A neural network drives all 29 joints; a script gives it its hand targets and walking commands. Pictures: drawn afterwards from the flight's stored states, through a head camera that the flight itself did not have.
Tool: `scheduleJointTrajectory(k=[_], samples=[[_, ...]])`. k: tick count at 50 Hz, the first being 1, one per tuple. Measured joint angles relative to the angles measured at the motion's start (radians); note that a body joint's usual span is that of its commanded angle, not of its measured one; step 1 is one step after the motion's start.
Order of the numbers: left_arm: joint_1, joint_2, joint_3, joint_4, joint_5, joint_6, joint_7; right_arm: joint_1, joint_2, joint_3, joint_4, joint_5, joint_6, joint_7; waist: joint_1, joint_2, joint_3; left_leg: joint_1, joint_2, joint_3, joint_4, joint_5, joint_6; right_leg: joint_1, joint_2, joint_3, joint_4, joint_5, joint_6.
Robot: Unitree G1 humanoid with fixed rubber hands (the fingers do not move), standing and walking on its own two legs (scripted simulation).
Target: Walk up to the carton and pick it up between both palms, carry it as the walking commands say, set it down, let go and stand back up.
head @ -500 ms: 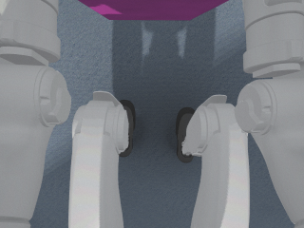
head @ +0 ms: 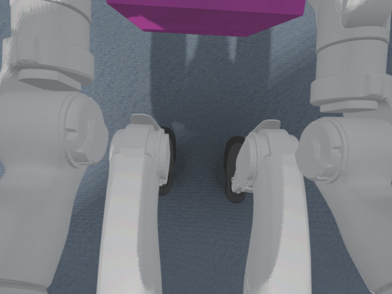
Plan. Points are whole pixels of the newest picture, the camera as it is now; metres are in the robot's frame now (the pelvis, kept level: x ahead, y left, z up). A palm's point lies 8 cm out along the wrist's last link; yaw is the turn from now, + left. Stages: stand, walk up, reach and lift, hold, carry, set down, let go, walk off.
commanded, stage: reach and lift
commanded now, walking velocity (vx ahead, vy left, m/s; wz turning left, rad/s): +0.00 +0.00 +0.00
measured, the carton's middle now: out of the picture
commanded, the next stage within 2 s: none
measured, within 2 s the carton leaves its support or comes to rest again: neither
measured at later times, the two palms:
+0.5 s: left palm out of the picture +0.56 +0.18 +0.00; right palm out of the picture +0.56 -0.12 -0.01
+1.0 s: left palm out of the picture +0.54 +0.17 +0.07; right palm out of the picture +0.53 -0.13 +0.06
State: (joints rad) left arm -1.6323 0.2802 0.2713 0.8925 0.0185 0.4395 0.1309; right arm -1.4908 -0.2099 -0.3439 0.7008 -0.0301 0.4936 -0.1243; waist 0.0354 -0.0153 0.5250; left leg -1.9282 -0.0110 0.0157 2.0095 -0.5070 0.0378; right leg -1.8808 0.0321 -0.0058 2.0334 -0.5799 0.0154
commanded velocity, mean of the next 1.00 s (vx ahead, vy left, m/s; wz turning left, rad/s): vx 0.00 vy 0.00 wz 0.00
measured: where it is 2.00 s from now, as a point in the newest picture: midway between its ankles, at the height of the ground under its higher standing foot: (199, 177)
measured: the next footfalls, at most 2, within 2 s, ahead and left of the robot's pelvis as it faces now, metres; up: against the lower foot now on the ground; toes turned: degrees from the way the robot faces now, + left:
none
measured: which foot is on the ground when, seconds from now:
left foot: down 0.00-1.00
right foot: down 0.00-1.00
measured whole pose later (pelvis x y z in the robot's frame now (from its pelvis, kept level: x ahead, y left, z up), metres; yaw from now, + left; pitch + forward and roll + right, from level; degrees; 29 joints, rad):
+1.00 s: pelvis -0.02 +0.00 +0.10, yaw +1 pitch +15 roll -1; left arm -1.46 0.21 0.28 0.81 0.05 0.49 0.13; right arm -1.34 -0.15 -0.39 0.63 -0.08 0.54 -0.09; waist 0.04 -0.02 0.52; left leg -1.52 -0.02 0.01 1.69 -0.43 0.02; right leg -1.48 0.03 0.01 1.72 -0.50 0.01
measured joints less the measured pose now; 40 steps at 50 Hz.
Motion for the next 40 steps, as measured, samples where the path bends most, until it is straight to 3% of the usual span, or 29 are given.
scheduleJointTrajectory(k=[40], samples=[[0.120,-0.053,0.012,-0.070,0.029,0.052,-0.002,0.104,0.046,-0.043,-0.061,-0.052,0.053,0.032,0.000,0.000,-0.001,0.313,-0.011,-0.006,-0.244,0.060,-0.010,0.304,0.000,0.009,-0.241,0.066,-0.001]])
